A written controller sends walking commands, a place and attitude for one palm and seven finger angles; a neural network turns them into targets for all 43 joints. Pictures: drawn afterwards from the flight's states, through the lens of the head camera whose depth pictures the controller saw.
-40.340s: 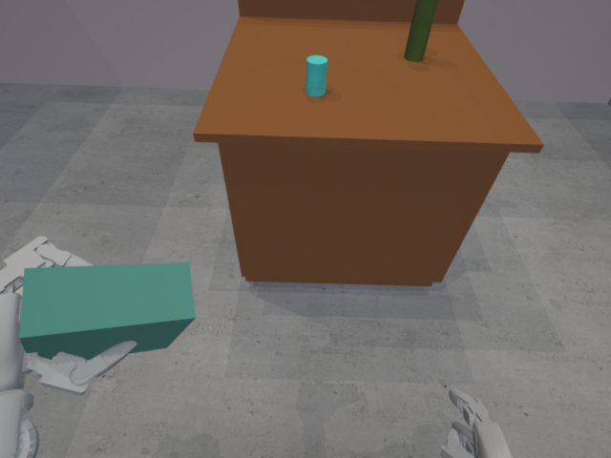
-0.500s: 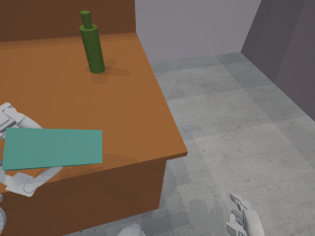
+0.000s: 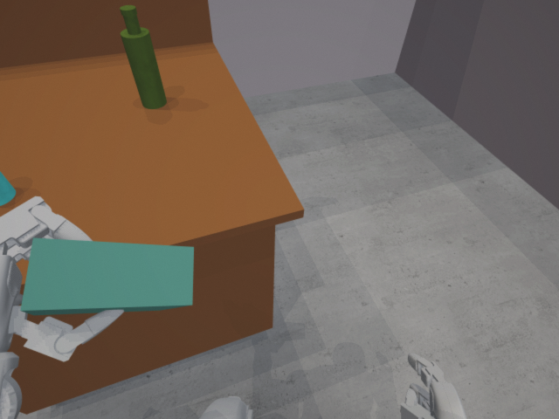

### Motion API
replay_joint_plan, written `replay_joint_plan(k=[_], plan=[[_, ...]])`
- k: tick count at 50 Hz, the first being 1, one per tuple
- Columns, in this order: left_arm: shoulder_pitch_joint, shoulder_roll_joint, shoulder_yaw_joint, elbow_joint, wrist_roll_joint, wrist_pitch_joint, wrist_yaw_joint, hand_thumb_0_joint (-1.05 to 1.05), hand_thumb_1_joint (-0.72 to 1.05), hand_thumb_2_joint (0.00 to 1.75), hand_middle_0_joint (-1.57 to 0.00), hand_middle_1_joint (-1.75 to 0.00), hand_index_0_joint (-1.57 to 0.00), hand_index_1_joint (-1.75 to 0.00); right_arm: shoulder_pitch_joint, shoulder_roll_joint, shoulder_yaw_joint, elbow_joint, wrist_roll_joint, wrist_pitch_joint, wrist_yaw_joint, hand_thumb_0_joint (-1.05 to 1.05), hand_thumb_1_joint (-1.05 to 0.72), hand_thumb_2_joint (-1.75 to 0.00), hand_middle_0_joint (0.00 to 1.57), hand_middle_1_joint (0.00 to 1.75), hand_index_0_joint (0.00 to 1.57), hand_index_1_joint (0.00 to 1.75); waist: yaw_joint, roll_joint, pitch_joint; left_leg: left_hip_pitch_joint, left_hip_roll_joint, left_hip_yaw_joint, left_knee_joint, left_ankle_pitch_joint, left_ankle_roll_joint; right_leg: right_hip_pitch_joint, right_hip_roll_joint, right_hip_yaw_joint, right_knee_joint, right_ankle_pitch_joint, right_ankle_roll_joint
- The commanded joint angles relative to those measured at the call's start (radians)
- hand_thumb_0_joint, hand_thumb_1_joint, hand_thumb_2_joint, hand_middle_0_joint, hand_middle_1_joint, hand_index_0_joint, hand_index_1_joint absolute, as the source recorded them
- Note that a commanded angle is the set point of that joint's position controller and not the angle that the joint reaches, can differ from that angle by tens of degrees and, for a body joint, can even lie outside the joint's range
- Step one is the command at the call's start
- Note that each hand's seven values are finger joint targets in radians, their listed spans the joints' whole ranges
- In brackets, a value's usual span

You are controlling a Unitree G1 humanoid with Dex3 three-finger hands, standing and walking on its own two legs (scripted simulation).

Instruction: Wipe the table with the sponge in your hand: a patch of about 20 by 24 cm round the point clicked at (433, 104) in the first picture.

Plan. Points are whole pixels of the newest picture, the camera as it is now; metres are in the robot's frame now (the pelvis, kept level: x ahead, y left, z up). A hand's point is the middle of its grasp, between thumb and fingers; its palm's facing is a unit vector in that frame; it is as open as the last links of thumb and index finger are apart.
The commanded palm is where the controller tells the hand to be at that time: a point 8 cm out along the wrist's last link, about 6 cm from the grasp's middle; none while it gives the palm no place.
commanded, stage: stop stepping back and stand still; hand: left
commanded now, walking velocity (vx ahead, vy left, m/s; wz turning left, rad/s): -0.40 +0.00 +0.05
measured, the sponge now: (134, 282) +0.23 +0.17 +0.15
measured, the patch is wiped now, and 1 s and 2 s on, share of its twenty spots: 1.00 1.00 1.00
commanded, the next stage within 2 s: stand and wait in 1.04 s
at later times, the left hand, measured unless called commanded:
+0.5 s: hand out of the picture +0.04 +0.23 +0.19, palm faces +0.44 -0.84 -0.30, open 9.7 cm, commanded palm +0.00 +0.28 +0.21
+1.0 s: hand out of the picture -0.02 +0.19 +0.19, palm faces +0.43 -0.81 -0.39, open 9.7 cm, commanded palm -0.07 +0.24 +0.21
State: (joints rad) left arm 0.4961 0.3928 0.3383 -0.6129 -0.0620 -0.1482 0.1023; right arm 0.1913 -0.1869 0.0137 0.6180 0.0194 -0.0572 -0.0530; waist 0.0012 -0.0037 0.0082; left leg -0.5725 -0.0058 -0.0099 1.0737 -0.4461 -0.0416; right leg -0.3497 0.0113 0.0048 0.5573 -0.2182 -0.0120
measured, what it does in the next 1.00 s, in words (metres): walks backwards: left foot, then right foot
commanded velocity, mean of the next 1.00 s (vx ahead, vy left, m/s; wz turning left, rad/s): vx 0.25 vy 0.03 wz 0.00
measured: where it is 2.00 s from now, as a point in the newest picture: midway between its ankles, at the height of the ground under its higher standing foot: outside the picture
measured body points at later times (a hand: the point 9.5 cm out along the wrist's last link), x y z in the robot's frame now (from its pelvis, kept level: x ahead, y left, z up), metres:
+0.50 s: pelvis -0.15 -0.01 +0.00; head -0.19 -0.01 +0.45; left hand +0.01 +0.27 +0.20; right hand +0.01 -0.23 -0.09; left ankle -0.15 +0.12 -0.69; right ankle -0.05 -0.09 -0.73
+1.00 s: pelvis -0.21 -0.05 +0.01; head -0.22 -0.06 +0.46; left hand -0.05 +0.23 +0.22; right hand -0.06 -0.29 -0.09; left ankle -0.20 +0.10 -0.71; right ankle -0.17 -0.13 -0.73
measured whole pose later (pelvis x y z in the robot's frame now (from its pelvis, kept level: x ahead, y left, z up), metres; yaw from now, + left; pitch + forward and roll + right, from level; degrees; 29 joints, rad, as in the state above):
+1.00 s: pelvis -0.21 -0.05 +0.01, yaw +3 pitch -1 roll +2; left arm 0.48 0.38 0.34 -0.54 -0.06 -0.14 0.13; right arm 0.26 -0.23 0.00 0.65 0.02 -0.08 -0.08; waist 0.00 -0.02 -0.02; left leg -0.33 0.04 0.06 0.68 -0.37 0.04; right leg -0.30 -0.02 -0.09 0.54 -0.24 -0.06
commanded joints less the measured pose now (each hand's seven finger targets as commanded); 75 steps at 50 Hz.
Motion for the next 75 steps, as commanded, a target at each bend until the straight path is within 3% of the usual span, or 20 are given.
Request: replay_joint_plan(k=[1, 5, 8, 15, 18, 25, 27, 28, 32, 37, 39, 42, 45, 49, 54, 56, 58, 59, 65, 75], plan=[[-0.083, 0.188, 0.163, -0.167, -0.007, -0.053, 0.053, 0.00, 0.10, 1.30, -1.20, -1.60, -1.20, -1.60, -0.127, -0.088, -0.025, -0.184, -0.011, -0.029, -0.031, 0.00, -0.90, -0.90, 0.20, 0.30, 0.20, 0.30, -0.009, -0.130, -0.157, 0.136, 0.055, -0.025, -0.152, -0.072, 0.015, -0.011, -0.303, 0.172, -0.120, 0.456, -0.109], [-0.041, 0.186, 0.178, -0.228, -0.011, -0.061, 0.068, 0.00, 0.10, 1.30, -1.20, -1.60, -1.20, -1.60, -0.047, -0.149, -0.056, -0.197, 0.001, -0.048, -0.042, 0.00, -0.90, -0.90, 0.20, 0.30, 0.20, 0.30, -0.027, 0.045, -0.225, 0.359, 0.077, 0.020, -0.675, 0.138, 0.073, -0.001, -0.176, 0.104, 0.029, 0.087, -0.035], [-0.061, 0.225, 0.201, -0.259, -0.012, -0.057, 0.071, 0.00, 0.10, 1.30, -1.20, -1.60, -1.20, -1.60, -0.009, -0.157, -0.077, -0.186, 0.005, -0.094, -0.037, 0.00, -0.90, -0.90, 0.20, 0.30, 0.20, 0.30, -0.041, 0.383, -0.163, 0.391, 0.334, -0.270, -0.779, 0.347, 0.216, -0.228, 0.015, -0.017, 0.452, -0.317, 0.052], [-0.177, 0.118, 0.093, -0.044, 0.017, -0.022, 0.028, 0.00, 0.10, 1.30, -1.20, -1.60, -1.20, -1.60, -0.063, -0.177, -0.054, -0.136, 0.003, -0.091, 0.000, 0.00, -0.90, -0.90, 0.20, 0.30, 0.20, 0.30, 0.008, 0.128, -0.015, -0.014, 0.156, -0.076, -0.580, -0.251, 0.129, 0.234, 0.015, -0.076, -0.032, -0.112, 0.015], [-0.270, 0.136, 0.082, -0.053, 0.012, -0.021, 0.018, 0.00, 0.10, 1.30, -1.20, -1.60, -1.20, -1.60, -0.067, -0.156, -0.060, -0.128, 0.008, -0.080, -0.007, 0.00, -0.90, -0.90, 0.20, 0.30, 0.20, 0.30, -0.018, -0.300, -0.041, 0.001, -0.014, -0.020, 0.200, -0.039, 0.067, -0.009, -0.326, 0.515, -0.454, -0.374, -0.147], [-0.219, 0.171, 0.094, -0.156, 0.000, -0.016, 0.057, 0.00, 0.10, 1.30, -1.20, -1.60, -1.20, -1.60, -0.084, -0.113, -0.007, -0.118, -0.017, -0.068, -0.041, 0.00, -0.90, -0.90, 0.20, 0.30, 0.20, 0.30, -0.029, -0.021, -0.107, 0.407, 0.034, 0.096, -0.517, -0.030, 0.101, -0.213, -0.175, 0.079, -0.196, -0.519, -0.081], [-0.262, 0.176, 0.112, -0.191, 0.001, -0.021, 0.065, 0.00, 0.10, 1.30, -1.20, -1.60, -1.20, -1.60, -0.071, -0.176, -0.028, -0.144, -0.010, -0.081, -0.041, 0.00, -0.90, -0.90, 0.20, 0.30, 0.20, 0.30, -0.029, 0.359, -0.101, 0.360, 0.236, -0.274, -0.840, -0.288, 0.199, -0.194, 0.042, -0.107, 0.349, -0.321, 0.012], [-0.270, 0.210, 0.145, -0.183, 0.015, -0.021, 0.067, 0.00, 0.10, 1.30, -1.20, -1.60, -1.20, -1.60, -0.093, -0.166, -0.043, -0.183, -0.007, -0.091, -0.036, 0.00, -0.90, -0.90, 0.20, 0.30, 0.20, 0.30, -0.008, 0.369, -0.105, 0.230, 0.347, -0.376, -0.919, -0.247, 0.254, -0.177, 0.032, -0.051, 0.632, -0.289, 0.025], [-0.148, 0.140, 0.104, -0.011, 0.011, -0.009, 0.034, 0.00, 0.10, 1.30, -1.20, -1.60, -1.20, -1.60, -0.078, -0.128, -0.033, -0.120, 0.022, -0.089, 0.015, 0.00, -0.90, -0.90, 0.20, 0.30, 0.20, 0.30, -0.007, 0.165, 0.041, 0.121, 0.304, -0.275, -0.879, -0.281, 0.239, -0.256, -0.064, -0.001, 0.587, -0.171, 0.016], [-0.138, 0.138, 0.104, -0.099, 0.005, -0.005, 0.027, 0.00, 0.10, 1.30, -1.20, -1.60, -1.20, -1.60, -0.076, -0.148, -0.039, -0.166, -0.003, -0.081, -0.008, 0.00, -0.90, -0.90, 0.20, 0.30, 0.20, 0.30, 0.033, 0.098, -0.052, 0.002, 0.133, -0.027, -0.520, -0.201, 0.124, 0.313, 0.013, -0.109, -0.151, -0.133, -0.022], [-0.201, 0.191, 0.116, -0.167, 0.008, -0.016, 0.016, 0.00, 0.10, 1.30, -1.20, -1.60, -1.20, -1.60, -0.092, -0.125, -0.047, -0.178, 0.009, -0.074, -0.006, 0.00, -0.90, -0.90, 0.20, 0.30, 0.20, 0.30, 0.012, -0.287, -0.058, -0.138, -0.001, 0.054, 0.127, -0.057, 0.071, 0.271, -0.314, 0.381, -0.389, -0.020, -0.161], [-0.225, 0.190, 0.125, -0.155, -0.013, -0.049, 0.018, 0.00, 0.10, 1.30, -1.20, -1.60, -1.20, -1.60, -0.047, -0.149, -0.069, -0.129, 0.009, -0.083, -0.002, 0.00, -0.90, -0.90, 0.20, 0.30, 0.20, 0.30, -0.029, -0.078, -0.003, -0.061, 0.101, -0.110, 0.169, 0.124, 0.053, -0.004, -0.378, 0.413, -0.412, -0.354, -0.205], [-0.188, 0.183, 0.131, -0.125, -0.002, -0.050, 0.035, 0.00, 0.10, 1.30, -1.20, -1.60, -1.20, -1.60, -0.084, -0.107, -0.036, -0.126, 0.000, -0.067, -0.024, 0.00, -0.90, -0.90, 0.20, 0.30, 0.20, 0.30, -0.025, -0.066, -0.034, 0.220, 0.099, 0.014, -0.204, 0.112, 0.076, -0.139, -0.285, 0.168, -0.350, -0.398, -0.129], [-0.145, 0.155, 0.105, -0.097, -0.006, -0.043, 0.070, 0.00, 0.10, 1.30, -1.20, -1.60, -1.20, -1.60, -0.086, -0.124, -0.037, -0.142, -0.010, -0.094, -0.055, 0.00, -0.90, -0.90, 0.20, 0.30, 0.20, 0.30, -0.010, -0.031, -0.087, 0.417, 0.032, 0.098, -0.593, 0.025, 0.102, -0.043, -0.201, 0.132, -0.217, -0.452, -0.092], [-0.081, 0.148, 0.122, -0.100, -0.003, -0.020, 0.070, 0.00, 0.10, 1.30, -1.20, -1.60, -1.20, -1.60, -0.092, -0.156, -0.049, -0.155, 0.007, -0.086, -0.041, 0.00, -0.90, -0.90, 0.20, 0.30, 0.20, 0.30, 0.001, 0.249, -0.031, 0.147, 0.212, -0.223, -0.806, -0.291, 0.174, 0.086, 0.001, -0.057, 0.083, -0.268, 0.019], [-0.062, 0.155, 0.131, -0.089, 0.003, -0.014, 0.065, 0.00, 0.10, 1.30, -1.20, -1.60, -1.20, -1.60, -0.102, -0.150, -0.045, -0.160, 0.000, -0.088, -0.031, 0.00, -0.90, -0.90, 0.20, 0.30, 0.20, 0.30, 0.012, 0.093, 0.037, 0.012, 0.134, -0.120, -0.668, -0.207, 0.128, 0.208, -0.020, -0.006, -0.107, -0.199, 0.002], [-0.081, 0.180, 0.137, -0.115, 0.002, -0.026, 0.059, 0.00, 0.10, 1.30, -1.20, -1.60, -1.20, -1.60, -0.085, -0.142, -0.059, -0.157, -0.004, -0.088, -0.019, 0.00, -0.90, -0.90, 0.20, 0.30, 0.20, 0.30, -0.001, -0.239, -0.011, 0.019, 0.026, 0.011, -0.270, 0.033, 0.066, 0.191, -0.267, 0.388, -0.334, -0.294, -0.100], [-0.116, 0.166, 0.123, -0.130, -0.009, -0.038, 0.056, 0.00, 0.10, 1.30, -1.20, -1.60, -1.20, -1.60, -0.087, -0.136, -0.057, -0.146, -0.002, -0.091, -0.011, 0.00, -0.90, -0.90, 0.20, 0.30, 0.20, 0.30, -0.005, -0.215, -0.026, 0.050, 0.046, -0.018, -0.193, 0.070, 0.058, 0.175, -0.326, 0.418, -0.353, -0.188, -0.141], [-0.140, 0.148, 0.106, -0.154, -0.009, -0.055, 0.077, 0.00, 0.10, 1.30, -1.20, -1.60, -1.20, -1.60, -0.114, -0.159, -0.053, -0.146, -0.007, -0.083, -0.027, 0.00, -0.90, -0.90, 0.20, 0.30, 0.20, 0.30, 0.007, 0.103, -0.067, 0.388, 0.129, -0.130, -0.670, 0.238, 0.098, 0.071, -0.094, 0.076, -0.118, -0.050, -0.017], [-0.085, 0.138, 0.101, -0.149, -0.009, -0.027, 0.061, 0.00, 0.10, 1.30, -1.20, -1.60, -1.20, -1.60, -0.116, -0.145, -0.047, -0.177, 0.001, -0.059, -0.014, 0.00, -0.90, -0.90, 0.20, 0.30, 0.20, 0.30, 0.004, 0.069, -0.161, 0.400, 0.116, -0.074, -0.611, 0.565, 0.074, 0.232, -0.077, 0.033, -0.106, 0.296, 0.002]])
